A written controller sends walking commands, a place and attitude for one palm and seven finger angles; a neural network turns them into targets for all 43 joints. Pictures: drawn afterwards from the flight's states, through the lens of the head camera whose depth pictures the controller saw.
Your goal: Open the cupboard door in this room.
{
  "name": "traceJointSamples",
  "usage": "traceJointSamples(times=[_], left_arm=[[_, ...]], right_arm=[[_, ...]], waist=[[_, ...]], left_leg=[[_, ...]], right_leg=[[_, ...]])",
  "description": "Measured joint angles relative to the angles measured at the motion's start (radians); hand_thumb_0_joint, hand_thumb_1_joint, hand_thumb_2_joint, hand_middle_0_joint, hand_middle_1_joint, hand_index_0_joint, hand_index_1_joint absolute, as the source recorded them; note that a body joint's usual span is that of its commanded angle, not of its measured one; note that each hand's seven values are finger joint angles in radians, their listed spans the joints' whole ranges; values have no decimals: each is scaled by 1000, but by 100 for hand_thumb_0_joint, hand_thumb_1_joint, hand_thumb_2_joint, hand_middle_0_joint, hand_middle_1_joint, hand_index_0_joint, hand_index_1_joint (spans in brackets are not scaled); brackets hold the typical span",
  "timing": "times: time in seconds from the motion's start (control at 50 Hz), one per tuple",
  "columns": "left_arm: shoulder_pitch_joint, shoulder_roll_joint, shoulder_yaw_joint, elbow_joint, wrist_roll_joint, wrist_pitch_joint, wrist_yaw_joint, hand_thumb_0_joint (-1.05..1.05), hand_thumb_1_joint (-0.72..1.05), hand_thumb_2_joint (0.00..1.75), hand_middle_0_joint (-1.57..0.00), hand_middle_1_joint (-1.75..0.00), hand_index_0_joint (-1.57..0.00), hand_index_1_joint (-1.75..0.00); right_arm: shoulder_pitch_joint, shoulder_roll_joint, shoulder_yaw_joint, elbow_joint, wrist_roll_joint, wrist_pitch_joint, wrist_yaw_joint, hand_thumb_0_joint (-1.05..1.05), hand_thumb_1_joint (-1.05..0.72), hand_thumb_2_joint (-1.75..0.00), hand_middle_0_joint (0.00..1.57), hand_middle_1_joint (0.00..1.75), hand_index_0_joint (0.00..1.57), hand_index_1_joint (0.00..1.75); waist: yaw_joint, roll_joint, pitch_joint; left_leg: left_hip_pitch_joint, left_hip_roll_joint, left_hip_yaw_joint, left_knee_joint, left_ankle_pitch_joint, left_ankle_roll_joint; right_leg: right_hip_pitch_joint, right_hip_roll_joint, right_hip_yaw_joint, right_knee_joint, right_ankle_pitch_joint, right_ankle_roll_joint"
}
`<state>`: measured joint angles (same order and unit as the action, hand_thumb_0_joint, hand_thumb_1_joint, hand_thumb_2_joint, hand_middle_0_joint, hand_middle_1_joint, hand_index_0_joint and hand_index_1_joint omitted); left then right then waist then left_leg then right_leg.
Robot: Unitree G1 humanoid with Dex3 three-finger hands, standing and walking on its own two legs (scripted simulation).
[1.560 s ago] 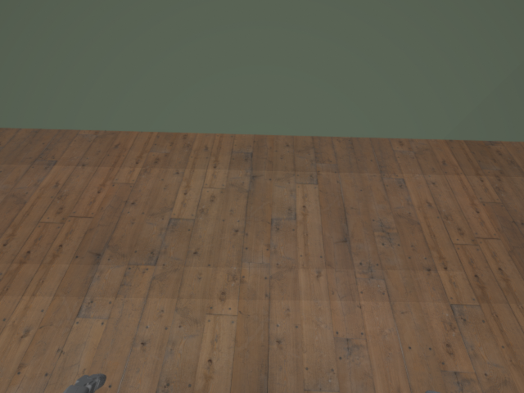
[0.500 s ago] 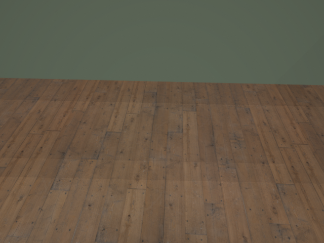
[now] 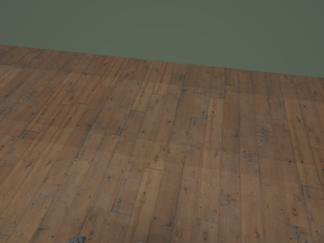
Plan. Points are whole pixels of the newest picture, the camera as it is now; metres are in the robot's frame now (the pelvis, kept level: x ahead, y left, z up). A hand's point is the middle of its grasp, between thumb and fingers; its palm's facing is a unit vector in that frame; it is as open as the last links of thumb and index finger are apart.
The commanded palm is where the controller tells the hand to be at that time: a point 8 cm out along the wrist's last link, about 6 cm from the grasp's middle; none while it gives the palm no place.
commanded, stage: turn or walk to find it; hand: left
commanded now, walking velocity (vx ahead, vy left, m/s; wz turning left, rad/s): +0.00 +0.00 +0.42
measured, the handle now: out of the picture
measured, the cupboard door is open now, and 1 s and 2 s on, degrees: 0 0 0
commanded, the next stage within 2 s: none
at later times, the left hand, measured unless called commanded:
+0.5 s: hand out of the picture -0.06 +0.22 -0.19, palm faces +0.28 -0.94 -0.22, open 7.4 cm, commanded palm none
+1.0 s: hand out of the picture +0.00 +0.22 -0.14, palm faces +0.40 -0.87 -0.28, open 7.4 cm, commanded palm none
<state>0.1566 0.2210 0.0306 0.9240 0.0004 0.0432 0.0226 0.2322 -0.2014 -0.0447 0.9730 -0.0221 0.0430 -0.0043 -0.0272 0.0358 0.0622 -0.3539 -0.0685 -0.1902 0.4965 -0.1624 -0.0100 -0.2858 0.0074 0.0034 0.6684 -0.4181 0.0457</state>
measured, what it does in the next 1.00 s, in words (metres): steps on the spot, turning left: right foot, then left foot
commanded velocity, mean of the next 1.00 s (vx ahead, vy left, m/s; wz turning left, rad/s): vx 0.00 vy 0.00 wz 0.42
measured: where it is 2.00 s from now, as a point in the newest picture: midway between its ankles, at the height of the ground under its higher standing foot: outside the picture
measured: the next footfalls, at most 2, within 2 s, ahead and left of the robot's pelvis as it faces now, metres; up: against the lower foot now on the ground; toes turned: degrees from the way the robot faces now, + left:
right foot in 0.04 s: +0.01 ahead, -0.12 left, +0.00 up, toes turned +1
left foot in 0.44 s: -0.02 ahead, +0.13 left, +0.00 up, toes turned +17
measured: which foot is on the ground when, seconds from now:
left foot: down 0.00-0.04, up 0.06-0.42, down 0.44-0.96, up 0.98-1.00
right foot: up 0.00-0.02, down 0.04-0.46, up 0.48-0.94, down 0.96-1.00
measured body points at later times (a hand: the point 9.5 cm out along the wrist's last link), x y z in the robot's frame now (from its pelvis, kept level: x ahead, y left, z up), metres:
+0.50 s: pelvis -0.02 +0.02 -0.01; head +0.01 +0.06 +0.44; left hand -0.08 +0.27 -0.17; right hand +0.13 -0.20 -0.14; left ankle -0.06 +0.11 -0.74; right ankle -0.03 -0.12 -0.72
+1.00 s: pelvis -0.04 -0.01 +0.00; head -0.01 -0.02 +0.44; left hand -0.03 +0.27 -0.12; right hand +0.09 -0.22 -0.17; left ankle -0.07 +0.11 -0.72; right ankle +0.01 -0.10 -0.74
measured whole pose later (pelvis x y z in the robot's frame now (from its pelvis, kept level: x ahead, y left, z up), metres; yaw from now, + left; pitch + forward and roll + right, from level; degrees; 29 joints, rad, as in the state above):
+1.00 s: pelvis -0.04 -0.01 +0.00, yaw +24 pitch +0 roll +1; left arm 0.15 0.19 0.03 0.89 0.02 0.02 0.02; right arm 0.25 -0.23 -0.07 0.97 -0.02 0.05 0.00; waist -0.03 0.05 0.05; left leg -0.35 -0.07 -0.09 0.71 -0.40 0.00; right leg -0.25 -0.02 -0.06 0.56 -0.30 0.00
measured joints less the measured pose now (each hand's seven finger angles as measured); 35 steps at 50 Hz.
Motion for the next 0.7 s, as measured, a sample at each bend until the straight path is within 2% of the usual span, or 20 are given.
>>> traceJointSamples(times=[0.02, 0.04, 0.08, 0.12, 0.16, 0.22, 0.28, 0.36, 0.4, 0.44, 0.46, 0.48, 0.52, 0.58, 0.64, 0.7], left_arm=[[4, 1, 1, -7, 0, -6, 0, 0, 91, 90, -20, -30, -20, -30], [9, -1, 3, -11, 4, -12, 2, 0, 91, 90, -20, -30, -20, -30], [20, -13, -1, -10, 13, -17, 4, 0, 91, 90, -20, -30, -20, -30], [44, -21, -3, -10, 16, -19, 6, 0, 91, 90, -20, -30, -20, -30], [66, -25, -5, -6, 18, -19, 6, 0, 91, 90, -20, -30, -20, -30], [88, -26, -7, 2, 21, -22, 5, 0, 91, 90, -20, -30, -20, -30], [102, -29, -9, 4, 24, -27, 4, 0, 91, 90, -20, -30, -20, -30], [116, -27, -8, 7, 31, -30, 0, 0, 91, 90, -20, -30, -20, -30], [122, -20, -5, 12, 32, -28, -1, 0, 90, 90, -20, -30, -20, -30], [132, -9, 1, 20, 29, -23, -3, 0, 90, 90, -20, -30, -20, -30], [136, 0, 5, 25, 24, -19, -4, 0, 90, 90, -20, -30, -20, -30], [132, 12, 10, 32, 20, -9, -3, 0, 90, 90, -20, -30, -20, -30], [128, 29, 17, 45, 19, 15, 2, 0, 91, 90, -20, -30, -20, -30], [111, 39, 26, 59, 18, 31, -1, 0, 91, 90, -20, -30, -20, -30], [88, 41, 30, 47, 15, 25, -8, 1, 91, 90, -20, -30, -19, -30], [63, 38, 31, 31, 15, 20, -11, 0, 91, 90, -20, -30, -19, -30]], right_arm=[[2, -5, -5, -4, 2, 4, 1, 1, -91, -90, 21, 30, 21, 30], [3, -14, -11, -6, 6, 8, 3, 1, -91, -90, 21, 30, 21, 30], [-1, -32, -27, -4, 4, 20, 3, 1, -91, -90, 21, 30, 20, 30], [0, -47, -38, 1, 1, 29, 8, 1, -91, -90, 21, 30, 20, 30], [-1, -60, -45, 4, 1, 32, 14, 1, -91, -90, 21, 30, 20, 30], [-2, -68, -48, 3, 2, 31, 18, 1, -91, -90, 20, 30, 20, 30], [-10, -68, -44, 7, 3, 38, 18, 1, -91, -90, 20, 30, 20, 30], [-42, -56, -31, 9, 8, 39, 19, 1, -91, -90, 20, 30, 20, 30], [-61, -47, -22, 4, 11, 32, 19, 1, -91, -90, 20, 30, 20, 30], [-75, -39, -14, -8, 12, 18, 20, 1, -91, -90, 20, 30, 20, 30], [-82, -33, -11, -13, 11, 7, 21, 1, -91, -90, 20, 30, 20, 30], [-92, -20, -8, -16, 11, -3, 20, 1, -91, -90, 20, 30, 20, 30], [-101, 0, 3, -25, 11, -15, 18, 1, -91, -90, 20, 30, 20, 30], [-94, 18, 13, -33, 8, -25, 4, 0, -91, -90, 20, 30, 20, 30], [-80, 25, 18, -31, 8, -27, -2, 0, -91, -90, 21, 30, 20, 30], [-63, 28, 19, -27, 7, -27, -2, 0, -91, -90, 21, 30, 20, 30]], waist=[[2, -1, -6], [5, 5, -10], [6, 21, -11], [8, 19, -21], [8, 12, -29], [3, -2, -31], [9, -18, -25], [29, -43, -3], [40, -56, 8], [45, -67, 13], [46, -78, 14], [50, -99, 22], [58, -111, 27], [51, -97, 18], [48, -81, 10], [42, -69, 1]], left_leg=[[-12, -8, -6, 16, -4, -8], [-30, -10, -8, 50, -22, -11], [-87, -10, 22, 219, -183, -14], [-139, -8, 72, 412, -238, -16], [-170, 11, 112, 559, -219, -23], [-171, 48, 147, 644, -187, -37], [-135, 78, 167, 607, -201, -47], [-52, 98, 201, 427, -256, -46], [-1, 98, 221, 311, -260, -39], [64, 93, 241, 157, -182, -28], [87, 83, 247, 103, -184, 5], [82, 68, 250, 108, -191, 29], [84, 64, 250, 111, -188, 50], [108, 65, 227, 58, -151, 55], [132, 59, 205, 2, -115, 61], [144, 48, 186, -30, -92, 64]], right_leg=[[35, -4, -3, -83, 51, -2], [56, -3, -11, -133, 80, -31], [62, -5, -35, -117, 84, -64], [84, -21, -53, -131, 84, -68], [106, -35, -68, -155, 92, -67], [125, -54, -99, -173, 98, -65], [127, -71, -130, -172, 94, -60], [108, -95, -161, -146, 82, -46], [92, -109, -175, -119, 70, -34], [70, -124, -192, -74, 47, -16], [47, -138, -193, -28, 31, -8], [13, -146, -167, 49, -25, 1], [-54, -122, -108, 218, -117, 9], [-124, -94, -73, 382, -90, 21], [-159, -91, -51, 422, -27, 32], [-164, -92, -34, 390, 9, 42]])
